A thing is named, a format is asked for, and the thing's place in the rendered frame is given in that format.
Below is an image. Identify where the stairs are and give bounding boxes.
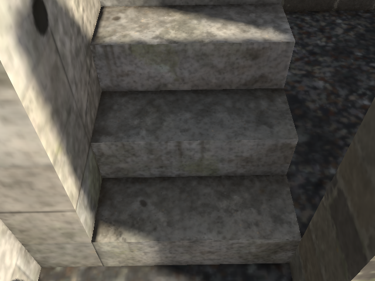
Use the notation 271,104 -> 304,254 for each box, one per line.
90,0 -> 302,266

